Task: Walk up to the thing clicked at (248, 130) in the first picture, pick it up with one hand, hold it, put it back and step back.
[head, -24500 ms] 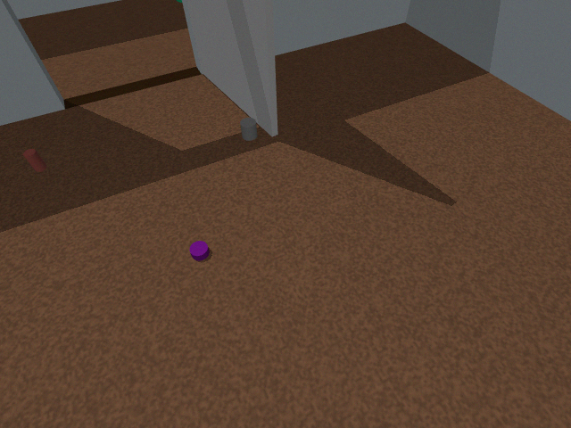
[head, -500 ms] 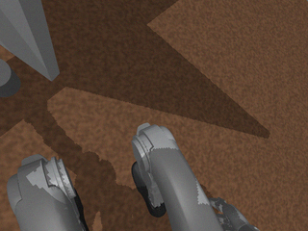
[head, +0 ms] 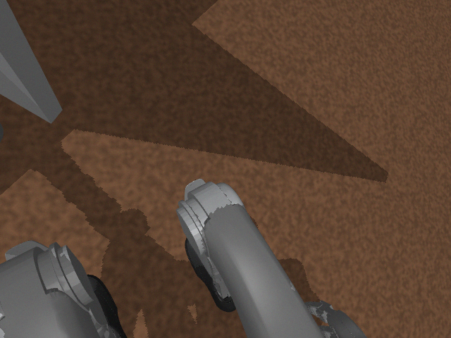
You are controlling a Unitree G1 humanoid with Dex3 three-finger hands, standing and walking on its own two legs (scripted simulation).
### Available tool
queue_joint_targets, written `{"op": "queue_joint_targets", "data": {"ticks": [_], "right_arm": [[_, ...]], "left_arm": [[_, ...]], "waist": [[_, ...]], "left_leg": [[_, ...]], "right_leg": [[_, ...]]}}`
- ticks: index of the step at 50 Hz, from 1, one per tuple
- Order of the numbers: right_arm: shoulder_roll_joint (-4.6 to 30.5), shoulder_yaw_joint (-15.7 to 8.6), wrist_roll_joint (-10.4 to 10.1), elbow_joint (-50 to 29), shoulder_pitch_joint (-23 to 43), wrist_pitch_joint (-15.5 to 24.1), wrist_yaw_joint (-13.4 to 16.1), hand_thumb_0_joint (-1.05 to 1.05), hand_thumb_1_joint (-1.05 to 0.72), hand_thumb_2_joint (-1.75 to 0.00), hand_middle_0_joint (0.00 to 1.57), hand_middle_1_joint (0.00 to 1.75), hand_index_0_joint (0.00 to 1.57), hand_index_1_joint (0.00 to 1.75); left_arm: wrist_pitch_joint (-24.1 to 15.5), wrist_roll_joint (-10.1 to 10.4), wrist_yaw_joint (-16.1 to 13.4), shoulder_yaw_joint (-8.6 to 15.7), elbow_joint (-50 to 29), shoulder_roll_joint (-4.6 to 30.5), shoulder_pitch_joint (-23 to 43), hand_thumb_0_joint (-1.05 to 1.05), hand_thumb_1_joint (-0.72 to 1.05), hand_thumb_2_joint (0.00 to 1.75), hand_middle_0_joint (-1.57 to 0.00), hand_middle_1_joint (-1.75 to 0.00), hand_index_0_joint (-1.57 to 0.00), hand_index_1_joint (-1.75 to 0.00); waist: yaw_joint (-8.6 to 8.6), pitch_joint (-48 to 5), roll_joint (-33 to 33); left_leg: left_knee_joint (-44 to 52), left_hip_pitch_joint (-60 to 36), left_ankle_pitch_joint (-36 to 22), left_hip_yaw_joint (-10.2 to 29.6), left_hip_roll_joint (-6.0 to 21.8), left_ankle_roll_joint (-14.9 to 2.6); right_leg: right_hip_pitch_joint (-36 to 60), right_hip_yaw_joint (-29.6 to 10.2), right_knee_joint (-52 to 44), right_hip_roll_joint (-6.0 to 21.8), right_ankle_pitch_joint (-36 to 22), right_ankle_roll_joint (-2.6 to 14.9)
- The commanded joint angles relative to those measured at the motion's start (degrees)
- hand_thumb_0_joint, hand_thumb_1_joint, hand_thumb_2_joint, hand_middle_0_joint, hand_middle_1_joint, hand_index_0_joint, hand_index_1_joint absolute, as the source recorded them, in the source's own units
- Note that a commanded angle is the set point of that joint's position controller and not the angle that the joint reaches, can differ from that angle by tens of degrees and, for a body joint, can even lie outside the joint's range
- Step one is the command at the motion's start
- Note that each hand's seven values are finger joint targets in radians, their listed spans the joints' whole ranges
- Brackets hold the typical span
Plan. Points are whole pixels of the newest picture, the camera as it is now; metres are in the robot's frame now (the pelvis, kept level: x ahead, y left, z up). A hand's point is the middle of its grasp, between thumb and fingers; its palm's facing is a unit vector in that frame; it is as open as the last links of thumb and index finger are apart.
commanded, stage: rest palm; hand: left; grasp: from above
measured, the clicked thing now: out of the picture +0.55 +0.29 -0.28
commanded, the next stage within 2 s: close in 1.58 s
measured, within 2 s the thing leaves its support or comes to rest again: neither
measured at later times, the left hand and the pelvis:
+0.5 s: hand out of the picture +0.53 +0.27 -0.21, palm faces -0.44 -0.10 -0.89, open 12.6 cm; pelvis +0.00 +0.00 -0.01, yaw -1 degrees
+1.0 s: hand out of the picture +0.53 +0.28 -0.23, palm faces -0.43 -0.12 -0.89, open 12.5 cm; pelvis +0.01 +0.00 -0.01, yaw -3 degrees
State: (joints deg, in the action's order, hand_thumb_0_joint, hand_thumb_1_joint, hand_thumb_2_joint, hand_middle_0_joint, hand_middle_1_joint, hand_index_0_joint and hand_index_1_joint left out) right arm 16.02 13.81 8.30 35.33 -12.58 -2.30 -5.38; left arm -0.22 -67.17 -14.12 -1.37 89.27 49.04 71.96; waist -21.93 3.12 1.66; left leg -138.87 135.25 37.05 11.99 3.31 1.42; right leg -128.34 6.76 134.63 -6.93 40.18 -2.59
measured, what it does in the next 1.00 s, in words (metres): stands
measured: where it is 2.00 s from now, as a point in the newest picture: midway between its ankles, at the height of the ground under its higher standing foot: (168, 308)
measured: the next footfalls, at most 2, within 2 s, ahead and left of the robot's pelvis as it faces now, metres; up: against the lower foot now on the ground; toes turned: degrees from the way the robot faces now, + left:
none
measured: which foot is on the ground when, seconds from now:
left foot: down 0.00-1.00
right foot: down 0.00-1.00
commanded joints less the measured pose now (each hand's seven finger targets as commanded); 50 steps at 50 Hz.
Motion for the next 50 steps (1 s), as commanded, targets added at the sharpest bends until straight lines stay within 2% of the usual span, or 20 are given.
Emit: {"op": "queue_joint_targets", "data": {"ticks": [1,4,5,6,8,10,12,14,16,19,22,23,25,27,32,35,38,44,46,50], "right_arm": [[15.54,-4.53,0.1,-0.38,-12.08,-0.11,0.86,0.0,-0.9,-0.89,0.2,0.3,0.2,0.3],[15.38,-4.66,0.21,-0.19,-12.49,0.18,0.93,0.0,-0.9,-0.89,0.2,0.3,0.2,0.3],[14.95,-4.69,0.1,0.19,-12.31,0.09,0.9,0.0,-0.9,-0.9,0.2,0.3,0.2,0.3],[15.38,-4.84,0.26,0.83,-12.73,0.22,0.83,0.0,-0.9,-0.9,0.2,0.3,0.2,0.3],[15.88,-4.47,0.34,1.05,-12.39,0.45,0.75,0.0,-0.9,-0.9,0.2,0.3,0.2,0.3],[16.02,-4.23,0.57,0.88,-11.56,0.77,0.77,0.0,-0.9,-0.9,0.2,0.3,0.2,0.3],[16.51,-3.75,0.91,0.83,-11.38,0.93,0.76,0.0,-0.9,-0.9,0.2,0.3,0.2,0.3],[15.86,-3.35,1.29,0.92,-10.93,1.41,0.48,0.0,-0.89,-0.9,0.2,0.3,0.2,0.3],[16.36,-2.99,1.57,1.15,-11.1,1.95,0.35,0.0,-0.89,-0.9,0.2,0.3,0.2,0.3],[16.2,-2.16,2.1,0.89,-10.13,2.76,0.12,0.0,-0.89,-0.9,0.2,0.3,0.2,0.3],[16.35,-1.71,2.55,0.78,-9.79,3.83,-0.24,0.0,-0.89,-0.9,0.2,0.3,0.2,0.3],[17.03,-1.61,2.67,0.58,-9.62,3.99,-0.19,0.0,-0.89,-0.9,0.2,0.3,0.2,0.3],[16.79,-1.47,2.78,0.58,-9.46,4.57,-0.43,0.0,-0.9,-0.9,0.2,0.3,0.2,0.3],[17.37,-1.17,2.67,0.28,-8.85,4.88,-0.45,0.0,-0.9,-0.9,0.2,0.3,0.2,0.3],[17.95,-0.58,2.91,-0.03,-9.29,6.11,-0.95,0.0,-0.9,-0.9,0.2,0.3,0.2,0.3],[18.21,-0.33,2.82,-0.31,-8.71,6.41,-1.18,0.0,-0.9,-0.9,0.2,0.3,0.2,0.3],[18.19,-0.06,2.91,0.12,-9.07,6.87,-1.55,0.0,-0.9,-0.9,0.2,0.3,0.2,0.3],[18.31,0.5,3.36,0.14,-8.96,7.67,-2.19,0.0,-0.9,-0.9,0.2,0.3,0.2,0.3],[18.85,0.49,3.53,0.19,-9.06,7.73,-2.3,0.0,-0.9,-0.9,0.2,0.3,0.2,0.3],[19.2,0.73,3.63,0.23,-8.31,8.38,-2.53,0.0,-0.9,-0.9,0.2,0.3,0.2,0.3]], "left_arm": [[-2.04,0.17,-0.78,-0.01,-12.5,11.44,19.94,0.0,-0.41,1.01,-0.09,-1.26,-0.13,-1.21],[-3.06,-0.01,-1.51,-0.52,-15.48,10.6,20.99,0.0,-0.4,1.01,-0.09,-1.24,-0.14,-1.19],[-2.95,-0.15,-1.9,-0.88,-14.14,10.02,19.44,0.0,-0.42,0.98,-0.08,-1.18,-0.12,-1.14],[-2.78,-0.21,-2.21,-1.51,-11.21,8.17,18.15,0.0,-0.42,0.96,-0.07,-1.17,-0.12,-1.13],[-3.19,0.16,-2.66,-2.37,-9.69,6.72,18.77,0.0,-0.42,1.04,-0.09,-1.18,-0.12,-1.15],[-3.68,-0.81,-3.21,-2.31,-10.04,8.51,19.41,0.0,-0.41,1.07,-0.09,-1.21,-0.12,-1.18],[-4.1,-1.5,-4.7,-0.89,-10.79,11.38,21.0,0.0,-0.4,1.09,-0.1,-1.22,-0.13,-1.19],[-3.87,-1.54,-5.98,-2.03,-7.71,8.73,19.69,0.0,-0.39,1.07,-0.1,-1.22,-0.13,-1.18],[-4.11,-1.62,-7.58,-1.15,-7.32,10.13,21.02,0.0,-0.37,1.08,-0.1,-1.23,-0.13,-1.19],[-3.89,-2.14,-9.31,-0.44,-5.84,12.31,20.03,0.0,-0.38,1.1,-0.1,-1.23,-0.13,-1.2],[-3.31,-1.73,-10.82,0.01,-4.03,12.22,19.67,0.0,-0.36,1.07,-0.1,-1.24,-0.14,-1.19],[-3.31,-1.97,-11.36,0.56,-4.79,13.42,20.15,0.0,-0.36,1.08,-0.1,-1.24,-0.14,-1.2],[-2.8,-1.58,-11.33,0.07,-1.82,12.1,17.85,0.0,-0.36,1.06,-0.1,-1.24,-0.14,-1.2],[-3.0,-1.3,-11.57,0.55,-2.6,14.14,18.86,0.0,-0.35,1.07,-0.1,-1.26,-0.14,-1.21],[-3.16,-0.71,-11.22,0.3,-1.59,13.91,16.93,0.0,-0.35,1.08,-0.11,-1.26,-0.15,-1.22],[-3.46,-0.63,-11.56,0.87,-2.71,15.75,16.35,0.0,-0.36,1.05,-0.1,-1.24,-0.14,-1.2],[-3.81,-0.19,-11.48,0.32,-2.12,14.65,16.01,0.0,-0.36,1.07,-0.1,-1.24,-0.14,-1.2],[-4.47,-0.3,-12.58,0.32,-1.24,15.64,15.35,0.0,-0.37,1.06,-0.1,-1.23,-0.14,-1.19],[-4.69,-0.39,-13.24,1.09,-1.85,17.07,15.97,0.0,-0.36,1.04,-0.09,-1.23,-0.14,-1.18],[-4.72,-0.5,-13.51,0.21,-0.88,16.11,15.88,0.0,-0.38,1.03,-0.09,-1.21,-0.13,-1.17]], "waist": [[-0.38,-39.62,-20.23],[-0.64,-42.2,-22.96],[0.15,-43.27,-23.25],[-1.15,-40.08,-22.24],[-2.21,-36.13,-22.07],[-1.78,-36.18,-23.13],[-1.07,-38.12,-25.34],[-2.28,-37.77,-25.29],[-3.11,-37.57,-24.81],[-2.65,-38.2,-24.68],[-3.25,-36.47,-24.68],[-3.23,-37.6,-24.74],[-3.75,-35.98,-23.95],[-3.31,-36.68,-24.15],[-4.33,-34.02,-22.89],[-3.32,-36.58,-24.47],[-4.37,-34.32,-23.49],[-4.32,-34.15,-24.36],[-4.13,-34.32,-24.09],[-5.0,-32.26,-24.57]], "left_leg": [[11.12,-25.06,-8.06,-5.7,-0.04,-2.87],[10.78,-28.16,-9.55,-5.55,0.1,-2.6],[10.84,-29.01,-10.29,-5.58,0.25,-2.6],[10.62,-28.14,-10.12,-5.5,0.08,-2.63],[11.48,-27.76,-8.61,-4.82,-0.03,-2.42],[11.29,-29.38,-8.33,-4.64,0.12,-2.41],[11.35,-30.45,-9.15,-4.9,0.0,-2.2],[11.02,-31.73,-9.41,-4.55,0.35,-2.35],[10.33,-30.3,-10.23,-4.5,0.36,-2.51],[9.45,-29.49,-11.09,-4.7,0.69,-2.81],[9.23,-28.87,-10.7,-4.44,0.87,-2.81],[9.3,-29.35,-10.5,-4.46,0.81,-2.83],[9.11,-28.8,-10.19,-4.28,0.96,-2.93],[8.87,-27.85,-9.86,-4.02,1.11,-2.98],[8.94,-27.56,-9.57,-3.52,1.13,-3.05],[9.02,-29.26,-10.76,-3.22,1.39,-2.75],[8.46,-28.38,-10.99,-2.94,1.45,-2.91],[8.28,-28.07,-10.86,-2.88,1.69,-2.83],[8.11,-27.18,-10.38,-2.88,1.64,-2.94],[8.24,-28.2,-10.21,-2.39,1.85,-2.81]], "right_leg": [[23.06,4.45,-14.95,-0.93,-13.46,4.24],[22.95,4.89,-14.4,-0.89,-15.49,4.06],[23.22,4.61,-13.97,-1.04,-16.26,3.91],[21.12,5.5,-14.07,-0.89,-16.25,3.93],[18.02,6.73,-13.87,-0.75,-14.88,4.39],[17.43,6.78,-13.64,-0.85,-14.59,4.52],[18.99,6.79,-13.06,-0.65,-15.42,4.48],[18.64,6.88,-12.85,-0.93,-16.07,4.19],[19.58,7.01,-12.85,-0.98,-17.44,3.84],[22.02,6.17,-13.13,-1.28,-18.75,3.43],[21.92,6.19,-13.0,-1.34,-18.46,3.42],[22.2,6.61,-13.24,-1.22,-18.32,3.36],[22.3,6.53,-12.82,-1.41,-18.05,3.41],[22.08,6.91,-12.84,-1.51,-17.79,3.39],[22.66,7.64,-12.81,-1.57,-17.55,3.26],[23.39,8.02,-12.32,-1.75,-18.21,3.42],[22.85,8.1,-12.23,-1.91,-18.66,3.34],[24.89,7.82,-12.54,-2.26,-18.91,3.18],[25.09,8.1,-13.0,-2.26,-18.87,2.97],[23.18,8.66,-12.53,-2.29,-18.37,3.19]]}}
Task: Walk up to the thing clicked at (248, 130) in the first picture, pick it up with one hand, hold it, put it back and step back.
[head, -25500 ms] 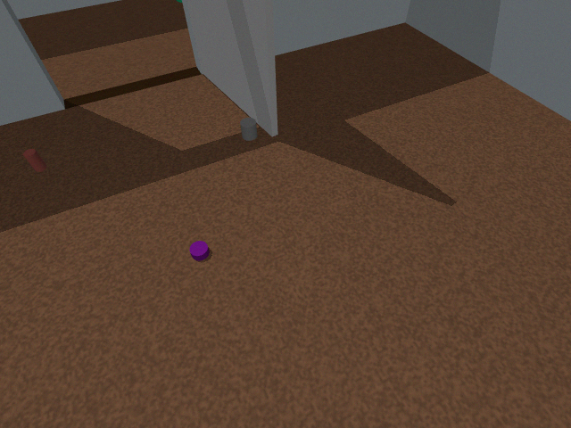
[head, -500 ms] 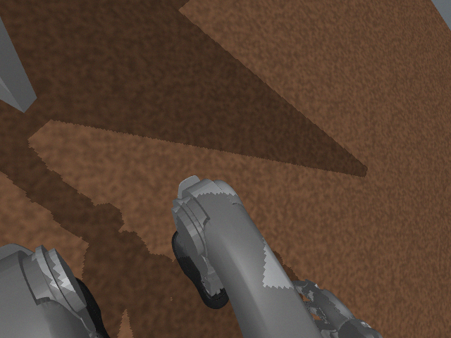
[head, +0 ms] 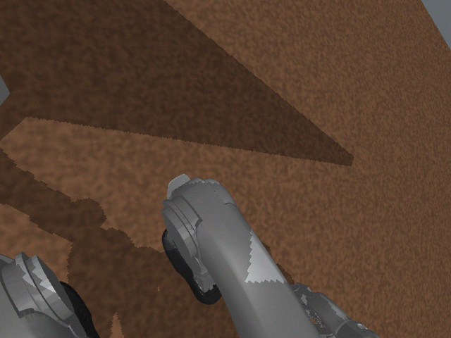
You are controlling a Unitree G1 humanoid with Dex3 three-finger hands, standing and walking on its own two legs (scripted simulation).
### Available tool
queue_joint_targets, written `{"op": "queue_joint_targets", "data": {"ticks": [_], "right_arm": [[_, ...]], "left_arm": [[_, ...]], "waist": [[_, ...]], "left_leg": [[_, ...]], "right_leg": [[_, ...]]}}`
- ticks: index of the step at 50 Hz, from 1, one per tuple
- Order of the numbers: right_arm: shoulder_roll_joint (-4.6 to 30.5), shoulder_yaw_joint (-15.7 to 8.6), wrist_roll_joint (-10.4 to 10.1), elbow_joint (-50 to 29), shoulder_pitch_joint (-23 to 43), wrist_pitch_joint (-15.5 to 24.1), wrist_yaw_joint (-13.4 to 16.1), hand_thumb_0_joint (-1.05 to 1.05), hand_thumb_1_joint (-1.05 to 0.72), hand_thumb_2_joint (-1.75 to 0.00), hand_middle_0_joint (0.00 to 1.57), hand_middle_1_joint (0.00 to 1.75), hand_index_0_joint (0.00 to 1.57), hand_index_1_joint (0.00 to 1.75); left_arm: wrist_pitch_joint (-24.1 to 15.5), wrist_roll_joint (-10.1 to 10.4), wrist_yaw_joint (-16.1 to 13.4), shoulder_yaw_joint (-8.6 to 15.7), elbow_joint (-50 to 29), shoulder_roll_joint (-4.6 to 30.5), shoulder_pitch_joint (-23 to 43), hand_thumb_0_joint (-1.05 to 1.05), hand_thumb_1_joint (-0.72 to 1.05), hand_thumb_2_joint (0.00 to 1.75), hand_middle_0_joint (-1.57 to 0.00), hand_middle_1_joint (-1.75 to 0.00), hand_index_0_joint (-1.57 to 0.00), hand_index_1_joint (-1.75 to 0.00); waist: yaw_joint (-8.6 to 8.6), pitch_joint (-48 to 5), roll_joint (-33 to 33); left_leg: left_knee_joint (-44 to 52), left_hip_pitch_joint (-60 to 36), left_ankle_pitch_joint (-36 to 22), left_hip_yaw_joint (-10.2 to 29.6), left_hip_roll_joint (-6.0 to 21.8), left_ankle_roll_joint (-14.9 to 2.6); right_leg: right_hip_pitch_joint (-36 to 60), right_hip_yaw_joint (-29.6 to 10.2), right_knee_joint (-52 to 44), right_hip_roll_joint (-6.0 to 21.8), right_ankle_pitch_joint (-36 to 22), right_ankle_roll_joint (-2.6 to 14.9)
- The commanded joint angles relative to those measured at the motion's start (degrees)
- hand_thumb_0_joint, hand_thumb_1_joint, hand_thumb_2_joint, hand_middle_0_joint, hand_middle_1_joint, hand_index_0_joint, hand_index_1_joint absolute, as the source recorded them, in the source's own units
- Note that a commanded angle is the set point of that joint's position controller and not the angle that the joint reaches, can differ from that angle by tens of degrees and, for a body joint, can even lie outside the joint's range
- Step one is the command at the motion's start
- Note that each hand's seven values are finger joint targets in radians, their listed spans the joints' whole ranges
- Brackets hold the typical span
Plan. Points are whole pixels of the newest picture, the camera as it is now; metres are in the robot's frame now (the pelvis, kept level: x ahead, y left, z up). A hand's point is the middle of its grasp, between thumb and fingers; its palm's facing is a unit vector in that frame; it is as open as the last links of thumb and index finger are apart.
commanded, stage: rest palm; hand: left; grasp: from above
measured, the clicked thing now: out of the picture +0.53 +0.32 -0.27
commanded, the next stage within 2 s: close in 0.58 s
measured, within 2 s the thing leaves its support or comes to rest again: neither
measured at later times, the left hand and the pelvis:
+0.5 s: hand out of the picture +0.51 +0.30 -0.23, palm faces -0.42 -0.14 -0.90, open 12.4 cm; pelvis +0.00 +0.00 +0.00, yaw -1 degrees
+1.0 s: hand out of the picture +0.51 +0.30 -0.24, palm faces -0.42 -0.14 -0.90, open 12.5 cm; pelvis +0.00 +0.00 +0.01, yaw -2 degrees
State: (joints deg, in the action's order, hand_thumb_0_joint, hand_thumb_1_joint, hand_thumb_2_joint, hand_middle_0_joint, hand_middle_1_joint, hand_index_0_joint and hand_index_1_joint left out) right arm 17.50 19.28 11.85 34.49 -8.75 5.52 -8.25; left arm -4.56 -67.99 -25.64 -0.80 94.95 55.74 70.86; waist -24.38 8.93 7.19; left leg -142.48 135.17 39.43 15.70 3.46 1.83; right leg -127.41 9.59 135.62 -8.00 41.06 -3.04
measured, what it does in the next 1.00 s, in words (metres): stands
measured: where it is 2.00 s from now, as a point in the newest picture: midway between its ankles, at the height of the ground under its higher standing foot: (147, 307)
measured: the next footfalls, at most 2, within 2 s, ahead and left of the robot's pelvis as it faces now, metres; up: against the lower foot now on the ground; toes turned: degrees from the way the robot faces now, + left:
none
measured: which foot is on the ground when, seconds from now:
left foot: down 0.00-1.00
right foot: down 0.00-1.00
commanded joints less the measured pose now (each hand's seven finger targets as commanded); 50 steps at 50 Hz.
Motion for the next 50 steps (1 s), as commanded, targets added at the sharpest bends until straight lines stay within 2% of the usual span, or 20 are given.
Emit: {"op": "queue_joint_targets", "data": {"ticks": [1,3,7,8,9,13,16,18,19,21,26,34,36,38,40,45,46,48,49,50], "right_arm": [[17.98,-4.77,0.08,1.3,-12.46,0.73,0.37,0.0,-0.9,-0.9,0.2,0.3,0.2,0.3],[17.97,-4.53,0.28,1.21,-12.11,0.9,0.22,0.0,-0.9,-0.9,0.2,0.3,0.2,0.3],[18.07,-4.63,0.24,1.09,-11.48,1.51,-0.04,0.0,-0.9,-0.9,0.2,0.3,0.2,0.3],[18.43,-4.55,0.35,1.14,-11.33,1.44,-0.01,0.0,-0.9,-0.9,0.2,0.3,0.2,0.3],[18.49,-4.63,0.33,0.85,-11.21,1.64,-0.04,0.0,-0.9,-0.9,0.2,0.3,0.2,0.3],[18.85,-4.51,0.39,0.92,-11.5,2.01,-0.21,0.0,-0.9,-0.9,0.2,0.3,0.2,0.3],[18.95,-4.21,0.46,0.59,-11.16,2.2,-0.31,0.0,-0.9,-0.9,0.2,0.3,0.2,0.3],[18.73,-3.84,0.47,0.58,-10.25,2.1,-0.25,0.0,-0.9,-0.9,0.2,0.3,0.2,0.3],[18.74,-3.84,0.55,0.46,-10.91,2.32,-0.31,0.0,-0.9,-0.9,0.2,0.3,0.2,0.3],[18.76,-3.52,0.64,0.75,-11.24,2.56,-0.49,0.0,-0.9,-0.9,0.2,0.3,0.2,0.3],[19.19,-3.19,0.75,0.43,-10.39,2.76,-0.6,0.0,-0.91,-0.9,0.2,0.3,0.2,0.3],[19.3,-2.39,1.13,0.64,-10.2,2.65,-0.74,0.0,-0.9,-0.9,0.2,0.3,0.2,0.3],[19.39,-2.24,1.42,1.21,-10.74,2.75,-0.87,0.0,-0.9,-0.9,0.2,0.3,0.2,0.3],[19.52,-1.99,1.49,0.62,-10.41,2.68,-0.92,0.0,-0.9,-0.9,0.2,0.3,0.2,0.3],[19.52,-1.79,1.45,1.52,-10.99,2.85,-1.03,0.0,-0.9,-0.9,0.2,0.3,0.2,0.3],[19.75,-1.7,1.38,1.11,-10.61,2.87,-1.16,0.0,-0.9,-0.9,0.2,0.3,0.2,0.3],[20.12,-1.97,1.12,0.75,-10.36,3.01,-1.09,0.0,-0.9,-0.9,0.2,0.3,0.2,0.3],[19.81,-1.83,1.33,0.82,-10.7,2.85,-1.12,0.0,-0.9,-0.9,0.2,0.3,0.2,0.3],[20.1,-2.12,1.24,0.15,-10.14,2.94,-0.98,0.0,-0.9,-0.9,0.2,0.3,0.2,0.3],[19.65,-2.08,1.14,0.67,-10.63,3.01,-1.17,0.0,-0.9,-0.9,0.2,0.3,0.2,0.3]], "left_arm": [[-0.47,0.18,-2.29,0.04,-7.27,10.14,17.54,0.0,-0.37,1.05,-0.1,-1.22,-0.13,-1.18],[-0.33,-0.16,-2.7,-0.11,-7.04,10.4,17.14,0.0,-0.37,1.04,-0.1,-1.22,-0.14,-1.18],[0.04,0.08,-3.21,-0.63,-4.67,9.14,15.86,0.0,-0.37,1.04,-0.1,-1.22,-0.14,-1.18],[-0.11,-0.14,-3.44,-0.21,-6.85,10.63,17.4,0.0,-0.36,1.03,-0.1,-1.23,-0.14,-1.18],[0.17,-0.06,-3.39,-0.39,-4.9,9.72,16.52,0.0,-0.36,1.04,-0.1,-1.24,-0.14,-1.19],[0.39,-0.11,-3.65,-0.43,-5.5,9.42,17.05,0.0,-0.36,1.04,-0.1,-1.24,-0.14,-1.19],[0.18,0.4,-3.62,-0.75,-5.52,9.42,17.01,0.0,-0.35,1.04,-0.11,-1.24,-0.15,-1.2],[0.36,0.53,-3.62,-1.31,-4.02,10.04,15.45,0.0,-0.35,1.05,-0.11,-1.24,-0.15,-1.2],[0.35,0.64,-3.51,-1.16,-4.63,9.84,16.04,0.0,-0.36,1.04,-0.11,-1.24,-0.14,-1.2],[0.35,1.21,-3.55,-0.91,-4.5,10.1,15.88,0.0,-0.34,1.06,-0.11,-1.25,-0.15,-1.2],[0.27,1.51,-3.48,-1.44,-3.64,10.29,15.1,0.0,-0.36,1.06,-0.11,-1.25,-0.14,-1.21],[-0.31,2.22,-3.78,-2.42,-4.25,9.89,15.35,0.0,-0.35,1.1,-0.11,-1.27,-0.15,-1.23],[-0.23,2.38,-3.91,-2.27,-3.32,9.99,14.79,0.0,-0.33,0.98,-0.1,-1.24,-0.16,-1.18],[-0.26,2.18,-4.19,-2.2,-3.25,10.73,14.85,0.0,-0.33,0.95,-0.11,-1.23,-0.16,-1.17],[-0.06,1.92,-4.16,-1.77,-3.11,11.17,14.3,0.0,-0.33,0.94,-0.1,-1.22,-0.15,-1.16],[0.04,1.49,-4.1,-1.77,-3.18,11.62,14.44,0.0,-0.33,0.92,-0.11,-1.19,-0.16,-1.14],[-0.13,1.48,-4.12,-1.35,-5.12,12.51,15.87,0.0,-0.32,0.93,-0.11,-1.2,-0.16,-1.14],[0.11,1.42,-4.16,-1.44,-3.75,12.08,14.03,0.0,-0.31,0.95,-0.13,-1.2,-0.18,-1.15],[-0.17,1.27,-4.49,-1.08,-5.7,13.16,15.54,0.0,-0.29,0.93,-0.14,-1.18,-0.19,-1.13],[-0.04,1.3,-4.3,-0.86,-4.91,12.7,15.49,0.0,-0.29,0.92,-0.13,-1.2,-0.19,-1.14]], "waist": [[-2.58,-38.68,-29.92],[-2.61,-39.34,-30.73],[-3.02,-36.08,-30.51],[-2.61,-37.82,-31.39],[-3.04,-36.46,-30.98],[-3.5,-37.02,-31.85],[-4.05,-36.23,-30.6],[-3.49,-35.44,-29.64],[-3.74,-35.63,-29.4],[-3.94,-36.36,-29.48],[-4.39,-34.33,-29.57],[-4.66,-34.89,-29.7],[-4.98,-34.07,-29.01],[-5.14,-33.63,-28.94],[-4.76,-34.19,-30.25],[-5.05,-32.85,-30.47],[-4.6,-33.37,-31.3],[-4.81,-33.73,-29.48],[-4.39,-34.49,-31.32],[-4.13,-34.17,-31.53]], "left_leg": [[11.41,-28.74,-13.27,-6.04,1.74,-3.22],[11.41,-29.52,-14.17,-6.08,1.82,-3.19],[12.19,-29.52,-12.68,-5.84,1.81,-2.94],[12.14,-29.88,-13.05,-5.69,1.95,-2.83],[12.11,-29.68,-12.53,-5.63,1.83,-2.83],[12.67,-31.57,-13.59,-5.16,1.94,-2.53],[12.61,-29.99,-12.56,-5.13,1.96,-2.67],[12.02,-28.54,-12.15,-5.47,2.12,-2.96],[11.81,-28.92,-12.38,-5.66,1.96,-3.07],[11.46,-29.12,-13.78,-5.53,2.0,-3.07],[12.88,-29.48,-12.01,-4.67,2.17,-2.67],[12.44,-28.95,-12.6,-4.66,2.37,-2.82],[12.23,-28.44,-12.14,-4.58,2.31,-2.91],[12.59,-28.25,-11.73,-4.54,2.29,-2.86],[12.35,-30.03,-13.93,-4.34,2.39,-2.72],[13.25,-30.15,-11.66,-3.91,2.47,-2.52],[12.96,-30.17,-11.93,-3.93,2.4,-2.5],[12.66,-29.65,-12.17,-4.37,2.36,-2.85],[13.13,-30.37,-12.87,-4.49,2.48,-2.56],[12.49,-29.82,-13.4,-4.47,2.4,-2.63]], "right_leg": [[22.24,6.03,-13.62,-1.18,-19.9,3.51],[23.5,5.94,-13.56,-1.26,-20.88,3.39],[21.24,6.24,-13.49,-1.28,-19.09,3.84],[21.72,6.52,-13.56,-1.33,-19.52,3.77],[20.55,6.66,-13.31,-1.23,-18.93,3.89],[20.68,7.14,-13.01,-1.11,-19.57,3.94],[21.31,7.09,-13.57,-1.18,-19.07,3.81],[22.32,6.37,-14.07,-1.59,-19.3,3.59],[22.6,6.26,-14.17,-1.47,-19.36,3.51],[23.69,6.37,-14.11,-1.4,-20.79,3.24],[22.4,7.2,-14.06,-1.56,-18.56,3.74],[24.21,7.08,-14.74,-1.89,-19.95,3.34],[24.25,7.27,-15.06,-1.87,-19.6,3.17],[24.73,7.25,-15.09,-1.97,-19.24,3.28],[24.33,7.46,-14.53,-1.91,-20.68,3.25],[22.5,7.7,-14.61,-1.8,-18.3,3.63],[21.9,7.6,-14.42,-1.61,-18.66,3.65],[23.72,7.4,-15.16,-1.84,-19.32,3.3],[24.16,7.31,-14.85,-1.81,-19.86,3.53],[23.22,7.3,-14.41,-1.74,-20.19,3.53]]}}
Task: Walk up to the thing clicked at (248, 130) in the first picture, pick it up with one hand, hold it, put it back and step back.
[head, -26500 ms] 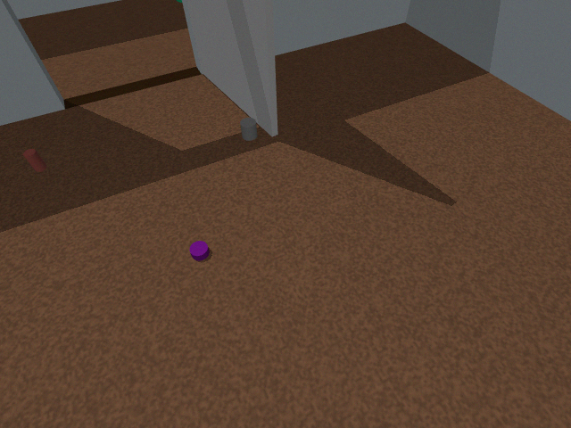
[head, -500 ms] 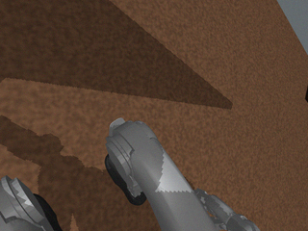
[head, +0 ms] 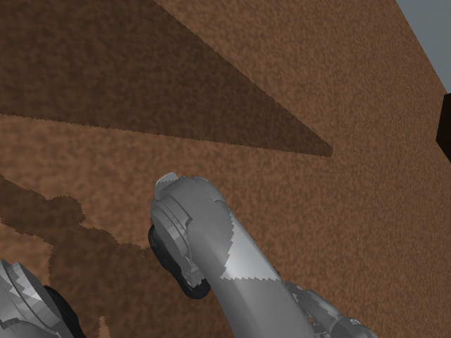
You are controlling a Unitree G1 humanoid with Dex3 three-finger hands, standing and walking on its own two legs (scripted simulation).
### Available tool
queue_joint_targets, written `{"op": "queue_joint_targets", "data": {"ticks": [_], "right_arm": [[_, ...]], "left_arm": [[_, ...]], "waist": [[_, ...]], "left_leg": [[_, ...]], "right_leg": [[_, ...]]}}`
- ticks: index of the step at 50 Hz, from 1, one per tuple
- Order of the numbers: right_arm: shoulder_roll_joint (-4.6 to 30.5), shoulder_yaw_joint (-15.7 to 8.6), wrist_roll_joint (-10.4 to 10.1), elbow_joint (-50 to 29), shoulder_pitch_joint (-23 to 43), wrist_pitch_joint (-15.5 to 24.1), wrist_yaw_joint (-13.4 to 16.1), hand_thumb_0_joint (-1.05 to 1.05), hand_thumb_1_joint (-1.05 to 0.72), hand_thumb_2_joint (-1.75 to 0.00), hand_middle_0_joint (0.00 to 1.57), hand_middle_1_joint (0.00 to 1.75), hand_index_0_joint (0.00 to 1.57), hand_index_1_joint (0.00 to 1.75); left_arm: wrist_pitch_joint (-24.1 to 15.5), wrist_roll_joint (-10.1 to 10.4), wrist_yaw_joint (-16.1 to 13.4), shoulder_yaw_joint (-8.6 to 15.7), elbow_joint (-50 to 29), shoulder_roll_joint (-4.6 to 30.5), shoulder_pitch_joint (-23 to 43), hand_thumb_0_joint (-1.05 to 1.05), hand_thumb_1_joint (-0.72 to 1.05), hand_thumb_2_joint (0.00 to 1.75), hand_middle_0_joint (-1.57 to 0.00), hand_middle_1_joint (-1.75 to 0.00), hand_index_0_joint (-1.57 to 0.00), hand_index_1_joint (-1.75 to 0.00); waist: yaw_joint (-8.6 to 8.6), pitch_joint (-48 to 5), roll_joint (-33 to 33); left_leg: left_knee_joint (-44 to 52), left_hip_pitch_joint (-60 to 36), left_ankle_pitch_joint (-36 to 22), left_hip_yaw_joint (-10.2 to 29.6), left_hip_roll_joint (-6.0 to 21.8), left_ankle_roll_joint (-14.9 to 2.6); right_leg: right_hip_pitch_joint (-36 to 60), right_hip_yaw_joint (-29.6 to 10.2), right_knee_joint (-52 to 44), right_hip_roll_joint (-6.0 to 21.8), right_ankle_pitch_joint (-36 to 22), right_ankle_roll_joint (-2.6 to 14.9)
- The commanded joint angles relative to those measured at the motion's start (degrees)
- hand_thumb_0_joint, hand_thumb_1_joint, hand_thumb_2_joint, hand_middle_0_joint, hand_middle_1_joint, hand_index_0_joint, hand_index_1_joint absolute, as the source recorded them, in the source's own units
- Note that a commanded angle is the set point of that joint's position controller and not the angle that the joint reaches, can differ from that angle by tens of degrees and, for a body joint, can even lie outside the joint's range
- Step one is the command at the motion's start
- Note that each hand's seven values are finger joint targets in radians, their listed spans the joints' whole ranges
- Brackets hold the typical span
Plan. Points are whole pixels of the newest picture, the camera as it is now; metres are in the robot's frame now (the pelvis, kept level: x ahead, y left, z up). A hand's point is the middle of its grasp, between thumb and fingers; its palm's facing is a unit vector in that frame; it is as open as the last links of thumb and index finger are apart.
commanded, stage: close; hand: left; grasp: from above
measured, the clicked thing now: out of the picture +0.52 +0.33 -0.28
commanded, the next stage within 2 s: settle in 1.08 s
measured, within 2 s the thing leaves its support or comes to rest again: leaves its support in 1.68 s
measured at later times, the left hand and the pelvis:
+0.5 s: hand out of the picture +0.50 +0.31 -0.24, palm faces -0.41 -0.14 -0.90, open 11.4 cm; pelvis +0.00 +0.00 +0.00, yaw +0 degrees
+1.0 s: hand out of the picture +0.51 +0.31 -0.24, palm faces -0.41 -0.15 -0.90, open 10.8 cm; pelvis +0.00 +0.00 +0.00, yaw +0 degrees
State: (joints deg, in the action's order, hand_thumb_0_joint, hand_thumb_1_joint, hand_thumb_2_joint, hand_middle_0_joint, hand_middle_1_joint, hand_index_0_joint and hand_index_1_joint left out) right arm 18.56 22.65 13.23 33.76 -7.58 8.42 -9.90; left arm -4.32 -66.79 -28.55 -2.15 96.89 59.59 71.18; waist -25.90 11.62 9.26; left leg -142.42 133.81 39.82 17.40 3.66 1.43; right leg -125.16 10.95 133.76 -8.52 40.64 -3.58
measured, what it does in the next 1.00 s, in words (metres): stands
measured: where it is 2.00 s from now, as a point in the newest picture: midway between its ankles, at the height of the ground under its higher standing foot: (135, 306)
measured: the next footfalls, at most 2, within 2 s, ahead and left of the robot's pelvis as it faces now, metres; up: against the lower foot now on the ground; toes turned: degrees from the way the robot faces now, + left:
none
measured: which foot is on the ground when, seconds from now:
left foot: down 0.00-1.00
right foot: down 0.00-1.00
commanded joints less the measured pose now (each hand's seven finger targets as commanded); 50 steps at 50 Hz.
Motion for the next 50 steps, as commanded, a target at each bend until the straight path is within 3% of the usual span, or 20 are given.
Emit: {"op": "queue_joint_targets", "data": {"ticks": [1,5,8,10,12,16,17,20,23,25,27,33,34,38,41,43,44,46,48,50], "right_arm": [[18.4,-5.35,0.02,1.88,-12.15,0.1,0.4,0.0,-0.9,-0.9,0.2,0.3,0.2,0.3],[18.72,-5.34,-0.13,1.35,-12.14,-0.06,0.5,0.0,-0.9,-0.9,0.2,0.3,0.2,0.3],[18.89,-5.27,0.27,0.36,-10.98,-0.16,0.77,0.0,-0.9,-0.9,0.2,0.3,0.2,0.3],[18.54,-5.35,0.22,1.23,-11.3,-0.2,0.76,0.0,-0.9,-0.9,0.2,0.3,0.2,0.3],[18.71,-5.05,0.31,1.83,-11.75,-0.45,0.83,0.0,-0.9,-0.9,0.2,0.3,0.2,0.3],[18.58,-5.07,0.07,1.74,-11.68,-0.39,0.78,0.0,-0.9,-0.9,0.2,0.3,0.2,0.3],[18.66,-4.9,0.17,1.52,-11.97,-0.37,0.72,0.0,-0.9,-0.9,0.2,0.3,0.2,0.3],[18.91,-5.01,0.14,1.02,-11.06,-0.49,0.94,0.0,-0.9,-0.9,0.2,0.3,0.2,0.3],[18.45,-4.75,0.13,1.54,-11.34,-0.53,0.82,0.0,-0.9,-0.9,0.2,0.3,0.2,0.3],[18.54,-4.75,0.2,1.02,-11.25,-0.62,0.81,0.0,-0.9,-0.9,0.2,0.3,0.2,0.3],[18.55,-4.83,0.2,0.98,-11.7,-0.69,0.73,0.0,-0.9,-0.9,0.2,0.3,0.2,0.3],[18.93,-4.97,0.24,0.48,-11.05,-1.06,0.66,0.0,-0.9,-0.9,0.2,0.3,0.2,0.3],[19.15,-5.38,-0.06,0.71,-11.14,-0.9,0.73,0.0,-0.9,-0.9,0.2,0.3,0.2,0.3],[18.58,-4.8,0.25,1.58,-11.71,-1.31,0.56,0.0,-0.9,-0.9,0.2,0.3,0.2,0.3],[19.1,-5.0,0.28,0.83,-11.38,-1.1,0.69,0.0,-0.9,-0.9,0.2,0.3,0.2,0.3],[18.4,-4.67,0.27,1.78,-11.53,-1.1,0.51,0.0,-0.9,-0.9,0.2,0.3,0.2,0.3],[18.48,-4.49,0.28,1.32,-11.83,-1.15,0.49,0.0,-0.9,-0.9,0.2,0.3,0.2,0.3],[18.95,-4.71,0.19,1.23,-11.68,-1.16,0.73,0.0,-0.9,-0.9,0.2,0.3,0.2,0.3],[18.5,-4.47,0.26,1.19,-11.26,-1.2,0.64,0.0,-0.9,-0.9,0.2,0.3,0.2,0.3],[18.8,-4.46,0.13,0.98,-11.58,-1.3,0.71,0.0,-0.9,-0.9,0.2,0.3,0.2,0.3]], "left_arm": [[-0.09,0.08,-1.12,0.3,-6.18,8.01,13.57,0.0,-0.28,0.93,-0.14,-1.19,-0.19,-1.13],[-0.11,0.36,-1.21,-0.02,-5.54,8.22,14.11,0.0,-0.25,0.91,-0.17,-1.16,-0.22,-1.11],[-0.13,0.46,-1.54,0.27,-5.75,9.63,14.33,0.0,-0.25,0.88,-0.17,-1.16,-0.22,-1.1],[0.0,0.47,-1.26,0.24,-5.32,8.79,13.36,0.0,-0.24,0.87,-0.17,-1.15,-0.22,-1.09],[-0.12,0.38,-1.05,-0.42,-5.86,7.97,14.49,0.0,-0.21,0.89,-0.21,-1.15,-0.25,-1.09],[0.1,0.58,-1.05,-0.54,-4.59,7.61,13.58,0.0,-0.17,0.85,-0.23,-1.13,-0.28,-1.07],[0.11,0.41,-0.83,-0.82,-4.55,7.28,13.59,0.0,-0.17,0.86,-0.23,-1.12,-0.28,-1.07],[0.04,1.05,-0.88,-0.88,-5.0,7.88,13.83,0.0,-0.14,0.85,-0.26,-1.12,-0.31,-1.06],[0.39,1.05,-0.63,-0.64,-4.93,7.55,12.55,0.0,-0.1,0.84,-0.28,-1.12,-0.34,-1.06],[0.26,1.75,-0.57,-1.09,-5.11,7.67,12.8,0.0,-0.1,0.84,-0.29,-1.11,-0.34,-1.06],[0.42,1.42,-0.42,-0.86,-5.85,8.01,12.85,0.0,-0.07,0.84,-0.3,-1.11,-0.35,-1.05],[0.31,1.54,-0.16,-0.89,-6.44,7.79,12.83,0.0,-0.03,0.84,-0.35,-1.09,-0.4,-1.03],[0.12,1.48,-0.25,-0.4,-7.11,7.83,13.18,0.0,-0.03,0.83,-0.34,-1.09,-0.39,-1.03],[0.32,0.96,0.11,-1.55,-5.16,6.45,12.13,0.0,0.02,0.84,-0.38,-1.07,-0.43,-1.02],[0.27,0.78,-0.2,-0.92,-6.59,7.46,13.33,0.0,0.04,0.85,-0.4,-1.07,-0.45,-1.02],[0.79,0.87,0.15,-1.55,-4.1,5.86,10.74,0.0,0.06,0.84,-0.42,-1.05,-0.46,-1.0],[0.68,0.81,0.26,-1.78,-4.9,6.59,11.68,0.0,0.06,0.85,-0.43,-1.05,-0.47,-1.0],[0.53,1.26,0.04,-0.97,-5.3,7.92,12.02,0.0,0.09,0.84,-0.44,-1.06,-0.49,-1.0],[0.7,1.03,0.23,-1.15,-4.73,7.31,10.95,0.0,0.1,0.84,-0.45,-1.05,-0.49,-1.0],[0.69,0.97,0.41,-1.3,-5.01,6.77,10.87,0.0,0.14,0.89,-0.49,-1.06,-0.53,-1.02]], "waist": [[-2.8,-37.4,-32.81],[-3.65,-36.02,-32.08],[-2.99,-36.73,-31.98],[-2.84,-35.77,-31.61],[-3.86,-36.57,-32.07],[-3.46,-34.74,-31.8],[-4.17,-34.35,-31.48],[-4.08,-34.41,-31.43],[-3.1,-35.63,-31.21],[-3.87,-35.67,-30.31],[-3.55,-36.61,-30.39],[-3.43,-35.91,-31.58],[-2.69,-36.3,-32.87],[-3.89,-35.19,-32.18],[-3.3,-35.01,-33.05],[-3.24,-34.81,-31.66],[-4.09,-34.52,-30.86],[-3.41,-34.38,-31.18],[-2.82,-34.65,-31.4],[-3.3,-35.48,-31.13]], "left_leg": [[12.43,-29.12,-14.16,-5.96,2.32,-2.27],[12.42,-28.05,-12.72,-5.92,2.31,-2.39],[12.68,-26.52,-11.56,-6.5,2.33,-2.49],[12.68,-26.8,-11.38,-6.04,2.43,-2.34],[13.13,-28.18,-11.78,-5.34,2.55,-2.19],[13.43,-27.24,-11.66,-5.37,2.44,-2.07],[13.24,-27.67,-11.67,-5.33,2.36,-2.22],[13.75,-27.3,-10.08,-5.36,2.43,-2.16],[13.06,-27.67,-12.34,-5.54,2.4,-2.31],[12.79,-27.08,-12.19,-5.94,2.43,-2.59],[12.32,-27.25,-13.52,-6.07,2.39,-2.73],[13.64,-27.78,-12.46,-5.41,2.37,-2.32],[13.95,-28.89,-12.89,-4.95,2.41,-1.97],[13.76,-28.33,-12.57,-4.98,2.44,-2.15],[13.78,-28.75,-13.48,-5.37,2.26,-2.08],[13.36,-28.73,-13.94,-5.07,2.33,-2.21],[13.27,-27.9,-12.9,-5.5,2.2,-2.48],[13.67,-27.22,-12.15,-5.55,2.19,-2.35],[13.52,-28.12,-12.72,-5.2,2.32,-2.25],[13.44,-28.68,-13.24,-5.02,2.3,-2.34]], "right_leg": [[20.98,6.22,-12.58,-1.28,-19.76,3.98],[21.21,6.04,-13.02,-1.28,-18.97,3.91],[23.32,5.23,-13.63,-1.53,-18.62,3.85],[21.7,5.94,-13.2,-1.45,-17.78,4.0],[21.14,6.57,-12.93,-1.42,-17.93,4.05],[20.32,6.44,-12.81,-1.29,-17.87,4.12],[20.27,6.53,-12.99,-1.26,-17.91,4.03],[20.79,6.2,-13.47,-1.25,-16.86,4.07],[20.66,6.34,-13.24,-1.29,-18.38,3.89],[23.02,5.66,-14.16,-1.48,-18.9,3.58],[23.83,5.52,-13.82,-1.48,-20.17,3.43],[22.39,6.07,-13.52,-1.42,-18.51,4.01],[20.53,6.45,-12.7,-1.25,-18.55,4.3],[21.06,6.52,-13.08,-1.46,-18.48,4.08],[20.61,6.26,-12.97,-1.27,-19.16,4.16],[20.21,6.43,-12.94,-1.36,-19.2,4.1],[21.47,6.06,-13.59,-1.44,-18.85,3.88],[21.59,5.96,-13.66,-1.3,-18.38,3.93],[20.71,6.17,-13.14,-1.23,-18.18,4.1],[21.05,6.33,-13.11,-1.22,-18.71,3.97]]}}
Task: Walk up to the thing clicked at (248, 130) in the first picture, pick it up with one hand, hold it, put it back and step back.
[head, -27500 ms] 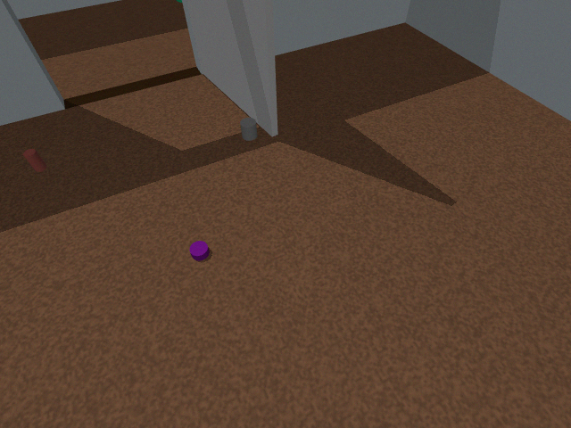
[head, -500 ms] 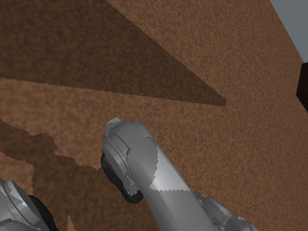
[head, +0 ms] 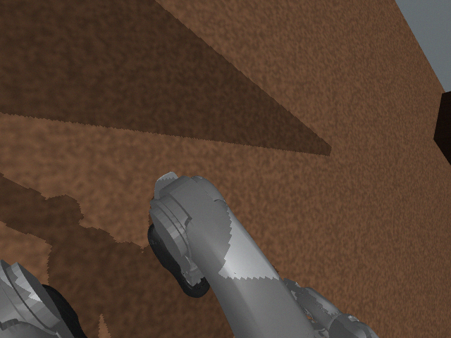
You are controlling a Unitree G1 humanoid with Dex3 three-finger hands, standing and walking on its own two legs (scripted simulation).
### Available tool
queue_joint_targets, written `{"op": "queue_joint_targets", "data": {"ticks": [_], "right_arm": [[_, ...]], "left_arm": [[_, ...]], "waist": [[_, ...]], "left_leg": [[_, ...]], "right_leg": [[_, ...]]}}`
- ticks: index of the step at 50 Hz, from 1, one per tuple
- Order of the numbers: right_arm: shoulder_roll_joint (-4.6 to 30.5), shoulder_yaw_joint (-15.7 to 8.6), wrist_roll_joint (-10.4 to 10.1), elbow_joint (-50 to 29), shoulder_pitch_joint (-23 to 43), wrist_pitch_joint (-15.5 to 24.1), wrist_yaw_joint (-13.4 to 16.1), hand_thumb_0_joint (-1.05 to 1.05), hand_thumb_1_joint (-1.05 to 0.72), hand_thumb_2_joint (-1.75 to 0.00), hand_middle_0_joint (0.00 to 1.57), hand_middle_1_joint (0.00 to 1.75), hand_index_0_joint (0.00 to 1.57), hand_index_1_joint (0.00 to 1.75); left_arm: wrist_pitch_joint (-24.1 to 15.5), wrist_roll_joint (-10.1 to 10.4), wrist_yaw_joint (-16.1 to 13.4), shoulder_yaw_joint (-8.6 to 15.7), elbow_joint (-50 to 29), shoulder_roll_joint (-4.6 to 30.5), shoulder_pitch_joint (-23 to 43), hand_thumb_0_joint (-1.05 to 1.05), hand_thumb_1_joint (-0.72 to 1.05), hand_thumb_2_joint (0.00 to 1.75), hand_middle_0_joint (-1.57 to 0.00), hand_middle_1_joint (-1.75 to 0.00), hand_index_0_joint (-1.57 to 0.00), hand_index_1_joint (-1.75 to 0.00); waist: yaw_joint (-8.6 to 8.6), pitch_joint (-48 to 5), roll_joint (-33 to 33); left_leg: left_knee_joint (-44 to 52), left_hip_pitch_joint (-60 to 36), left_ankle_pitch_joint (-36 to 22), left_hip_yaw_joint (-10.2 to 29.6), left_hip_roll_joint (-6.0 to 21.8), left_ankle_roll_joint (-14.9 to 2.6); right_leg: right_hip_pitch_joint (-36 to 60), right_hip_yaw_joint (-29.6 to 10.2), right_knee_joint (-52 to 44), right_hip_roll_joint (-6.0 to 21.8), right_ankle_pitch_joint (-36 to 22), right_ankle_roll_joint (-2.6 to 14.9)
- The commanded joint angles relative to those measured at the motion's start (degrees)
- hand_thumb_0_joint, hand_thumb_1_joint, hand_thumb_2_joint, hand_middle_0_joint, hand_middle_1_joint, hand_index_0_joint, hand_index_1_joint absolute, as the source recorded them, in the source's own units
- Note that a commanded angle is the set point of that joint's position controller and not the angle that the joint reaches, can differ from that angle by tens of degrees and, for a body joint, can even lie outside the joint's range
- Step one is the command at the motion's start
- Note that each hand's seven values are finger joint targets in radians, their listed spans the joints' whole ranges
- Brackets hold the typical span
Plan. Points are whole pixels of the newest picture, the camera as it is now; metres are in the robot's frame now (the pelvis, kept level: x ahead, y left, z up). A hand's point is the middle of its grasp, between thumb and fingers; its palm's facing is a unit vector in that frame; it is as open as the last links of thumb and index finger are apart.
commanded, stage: close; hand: left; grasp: from above
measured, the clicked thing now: out of the picture +0.52 +0.33 -0.28
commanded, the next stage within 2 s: settle in 0.08 s
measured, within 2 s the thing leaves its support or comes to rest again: leaves its support in 0.68 s
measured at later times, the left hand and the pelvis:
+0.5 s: hand out of the picture +0.51 +0.32 -0.24, palm faces -0.40 -0.16 -0.90, open 10.7 cm; pelvis +0.00 +0.00 +0.00, yaw +0 degrees
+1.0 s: hand out of the picture +0.48 +0.33 -0.18, palm faces -0.43 -0.14 -0.89, open 10.5 cm; pelvis +0.00 -0.01 +0.00, yaw +4 degrees
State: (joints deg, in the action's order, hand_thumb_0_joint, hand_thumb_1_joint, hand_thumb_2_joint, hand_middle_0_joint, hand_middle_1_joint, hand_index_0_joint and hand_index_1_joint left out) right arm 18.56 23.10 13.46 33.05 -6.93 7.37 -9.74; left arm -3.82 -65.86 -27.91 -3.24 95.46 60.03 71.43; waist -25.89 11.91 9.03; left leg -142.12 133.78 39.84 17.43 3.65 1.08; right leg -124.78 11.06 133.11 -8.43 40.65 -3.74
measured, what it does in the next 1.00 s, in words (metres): stands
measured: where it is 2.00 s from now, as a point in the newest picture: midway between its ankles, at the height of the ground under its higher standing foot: (135, 305)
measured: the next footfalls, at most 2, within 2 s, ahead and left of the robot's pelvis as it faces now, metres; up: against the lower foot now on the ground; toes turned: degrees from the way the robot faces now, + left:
none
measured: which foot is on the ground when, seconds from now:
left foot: down 0.00-1.00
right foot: down 0.00-1.00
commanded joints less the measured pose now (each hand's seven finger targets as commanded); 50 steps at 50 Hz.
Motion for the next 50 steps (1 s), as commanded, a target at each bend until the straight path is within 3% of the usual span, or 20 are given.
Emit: {"op": "queue_joint_targets", "data": {"ticks": [1,4,8,12,16,21,24,26,28,31,36,42,47,50], "right_arm": [[18.74,-4.99,-0.15,1.74,-12.0,-0.2,0.6,0.0,-0.9,-0.9,0.2,0.3,0.2,0.3],[18.74,-5.19,-0.18,1.15,-12.02,-0.43,0.8,0.0,-0.9,-0.9,0.2,0.3,0.2,0.3],[19.04,-5.26,-0.05,1.61,-12.16,-0.44,0.86,0.0,-0.9,-0.9,0.2,0.3,0.2,0.3],[18.8,-5.52,-0.15,1.67,-11.86,-0.54,0.81,0.0,-0.92,-0.9,0.2,0.3,0.2,0.3],[18.7,-5.5,-0.17,1.17,-12.05,-0.86,0.79,0.0,-0.92,-0.9,0.2,0.3,0.2,0.3],[18.66,-6.07,-0.17,1.47,-12.82,-1.6,0.52,0.0,-0.92,-0.9,0.2,0.3,0.2,0.3],[18.99,-7.31,-0.46,0.82,-12.69,-1.75,0.34,0.0,-0.92,-0.9,0.2,0.3,0.2,0.3],[18.83,-8.21,-0.89,0.95,-12.84,-2.2,0.08,0.0,-0.92,-0.9,0.2,0.3,0.2,0.3],[18.48,-9.16,-1.48,1.05,-13.4,-2.72,-0.06,0.0,-0.91,-0.9,0.2,0.3,0.2,0.3],[17.82,-10.61,-2.39,-0.18,-12.73,-3.23,-0.54,0.0,-0.91,-0.9,0.2,0.3,0.2,0.3],[17.01,-13.49,-4.09,-0.31,-13.82,-4.77,-0.52,0.0,-0.91,-0.9,0.2,0.3,0.2,0.3],[15.42,-15.09,-5.08,0.17,-13.86,-5.89,0.55,0.0,-0.91,-0.9,0.2,0.3,0.2,0.3],[14.54,-15.84,-5.81,-0.35,-13.48,-6.8,1.65,0.0,-0.9,-0.9,0.2,0.3,0.2,0.3],[14.76,-16.28,-5.74,0.03,-13.94,-7.47,2.56,0.0,-0.9,-0.9,0.2,0.3,0.2,0.3]], "left_arm": [[0.0,0.47,-0.33,-0.18,-3.69,6.55,11.62,0.0,0.17,0.87,-0.5,-1.07,-0.54,-1.02],[-0.01,0.41,-0.35,0.34,-4.19,8.38,11.15,0.0,0.19,0.89,-0.53,-1.06,-0.57,-1.02],[-0.09,0.58,-0.34,0.46,-5.04,7.41,12.12,0.0,0.23,0.92,-0.56,-1.05,-0.6,-1.01],[0.09,0.48,-0.07,0.05,-4.27,6.66,11.61,0.0,0.24,0.89,-0.58,-1.13,-0.64,-1.06],[0.26,0.87,0.5,0.57,-6.37,8.57,12.83,0.0,0.3,0.94,-0.63,-1.13,-0.69,-1.08],[0.51,0.27,1.19,1.63,-8.78,8.75,12.96,0.0,0.33,0.95,-0.65,-1.14,-0.71,-1.08],[0.63,-0.77,1.29,4.24,-16.15,11.22,15.24,0.0,0.33,0.94,-0.66,-1.13,-0.71,-1.08],[1.24,-1.28,2.26,3.97,-17.45,9.16,13.59,0.0,0.34,0.94,-0.66,-1.12,-0.72,-1.06],[1.41,-1.45,2.69,4.78,-23.02,10.1,15.57,0.0,0.39,0.96,-0.7,-1.12,-0.75,-1.07],[2.05,-1.95,3.36,6.47,-31.01,11.03,14.21,0.0,0.43,0.9,-0.72,-1.08,-0.78,-1.02],[2.99,-1.13,5.16,6.96,-38.01,7.33,16.83,0.0,0.5,0.84,-0.77,-1.02,-0.83,-0.96],[4.24,-0.89,7.4,5.5,-38.52,3.77,18.1,0.0,0.69,0.93,-0.92,-1.04,-0.98,-0.98],[5.13,-0.41,10.27,4.59,-38.28,2.42,17.89,0.0,0.78,1.01,-0.98,-1.09,-1.04,-1.04],[5.46,-0.09,12.13,3.94,-37.28,1.09,18.77,0.0,0.84,1.04,-1.03,-1.1,-1.08,-1.04]], "waist": [[-3.37,-34.78,-31.19],[-2.75,-34.92,-29.51],[-3.14,-36.35,-30.64],[-3.16,-34.37,-31.15],[-2.68,-37.86,-31.06],[-1.68,-40.35,-34.36],[0.7,-44.3,-39.45],[0.88,-45.3,-40.03],[1.32,-48.29,-42.59],[4.34,-54.45,-45.43],[4.01,-54.81,-45.07],[4.28,-53.66,-39.57],[5.29,-56.2,-37.97],[4.9,-54.21,-36.18]], "left_leg": [[13.64,-27.56,-11.94,-5.08,2.28,-1.82],[13.04,-25.58,-10.53,-6.1,2.15,-2.28],[12.79,-27.46,-13.5,-5.3,2.32,-1.99],[13.76,-27.29,-11.16,-4.86,2.35,-1.76],[12.74,-27.46,-13.5,-5.94,2.39,-2.22],[13.17,-30.34,-15.34,-5.91,2.35,-1.75],[13.06,-33.13,-17.98,-6.52,2.01,-1.08],[12.34,-34.7,-19.9,-6.5,2.05,-0.84],[12.61,-36.8,-20.9,-7.02,2.07,-0.72],[12.02,-38.32,-24.88,-8.19,1.8,-0.64],[12.81,-37.48,-21.77,-9.05,1.14,-0.59],[13.23,-33.02,-16.2,-10.05,0.47,-1.18],[14.5,-35.08,-17.53,-10.39,0.21,-1.14],[14.49,-33.41,-17.24,-11.02,-0.14,-1.32]], "right_leg": [[19.98,6.2,-12.49,-1.23,-17.65,4.34],[22.34,5.23,-13.62,-1.45,-17.19,3.94],[20.85,6.03,-12.62,-1.32,-19.04,4.25],[19.12,6.33,-12.35,-1.26,-16.84,4.49],[23.19,5.28,-13.04,-1.49,-19.42,3.97],[22.41,5.6,-12.33,-1.34,-19.72,4.57],[21.69,5.46,-11.47,-0.93,-21.13,5.32],[19.19,5.76,-11.12,-0.92,-21.49,5.7],[20.09,5.01,-11.26,-0.79,-22.3,5.73],[22.3,3.5,-10.66,-0.62,-26.22,5.83],[19.61,2.6,-11.59,0.05,-23.85,6.35],[18.17,1.3,-12.91,0.44,-19.55,6.2],[18.5,0.72,-12.68,0.66,-19.78,6.36],[17.82,0.5,-13.88,1.01,-19.64,6.26]]}}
